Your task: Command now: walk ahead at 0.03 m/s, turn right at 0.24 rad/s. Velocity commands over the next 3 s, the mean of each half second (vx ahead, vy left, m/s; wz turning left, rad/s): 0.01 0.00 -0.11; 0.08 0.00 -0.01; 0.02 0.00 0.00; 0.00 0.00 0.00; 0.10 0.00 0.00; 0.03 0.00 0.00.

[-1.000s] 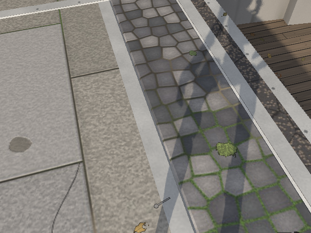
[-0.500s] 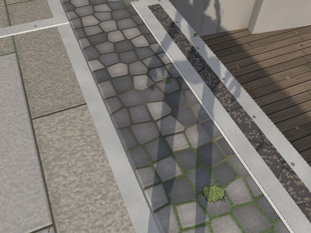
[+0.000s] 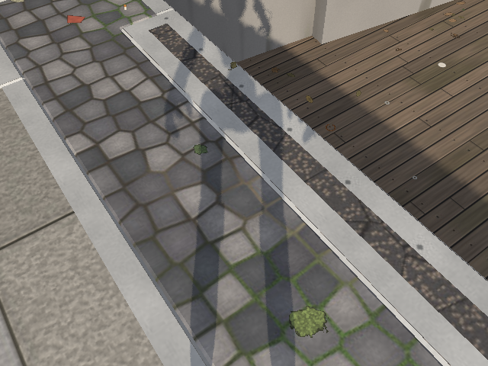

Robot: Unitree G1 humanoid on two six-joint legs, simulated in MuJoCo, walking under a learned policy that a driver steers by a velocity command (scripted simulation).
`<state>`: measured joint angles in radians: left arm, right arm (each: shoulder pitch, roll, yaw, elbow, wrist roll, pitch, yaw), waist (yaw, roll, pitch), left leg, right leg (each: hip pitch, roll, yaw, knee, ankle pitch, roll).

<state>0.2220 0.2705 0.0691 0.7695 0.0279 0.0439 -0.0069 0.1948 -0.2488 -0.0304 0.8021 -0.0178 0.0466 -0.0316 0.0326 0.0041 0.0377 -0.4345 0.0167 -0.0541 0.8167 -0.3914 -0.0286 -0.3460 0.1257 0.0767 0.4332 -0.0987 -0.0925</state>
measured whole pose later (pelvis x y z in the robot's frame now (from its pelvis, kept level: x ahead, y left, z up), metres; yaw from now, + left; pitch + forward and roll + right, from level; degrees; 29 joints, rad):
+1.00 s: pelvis +0.03 +0.02 +0.00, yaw -2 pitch -2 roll +0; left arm 0.25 0.18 0.00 1.08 0.01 -0.01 0.05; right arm 0.25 -0.19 -0.01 1.09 -0.01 -0.01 -0.04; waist 0.00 0.00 0.05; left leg -0.12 -0.04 -0.03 0.44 -0.28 0.02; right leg -0.09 0.04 0.07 0.43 -0.31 -0.02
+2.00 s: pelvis +0.01 +0.02 +0.01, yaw -2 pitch -1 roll +0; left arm 0.30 0.15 -0.01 1.16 0.01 0.00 0.05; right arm 0.29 -0.15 0.01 1.17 -0.01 0.00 -0.05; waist 0.00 0.00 0.03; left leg -0.14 -0.03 -0.03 0.39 -0.22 0.01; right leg -0.11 0.04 0.06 0.39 -0.25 -0.03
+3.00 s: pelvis +0.05 +0.03 +0.01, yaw -2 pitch -1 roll +0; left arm 0.28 0.15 0.00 1.15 0.01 0.00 0.06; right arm 0.30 -0.15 0.00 1.13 -0.01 -0.01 -0.06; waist 0.00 -0.01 0.05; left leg -0.07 -0.05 -0.02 0.39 -0.29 0.04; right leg -0.04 0.01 0.03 0.38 -0.31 -0.01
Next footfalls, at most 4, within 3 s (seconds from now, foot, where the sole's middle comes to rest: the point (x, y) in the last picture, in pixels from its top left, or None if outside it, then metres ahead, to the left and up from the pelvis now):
0.10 left None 0.05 0.13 -0.77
0.34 right None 0.02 -0.09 -0.77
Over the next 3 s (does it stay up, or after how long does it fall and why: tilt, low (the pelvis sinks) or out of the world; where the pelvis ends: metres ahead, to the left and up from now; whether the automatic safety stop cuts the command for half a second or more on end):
stays up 0.05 0.03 0.01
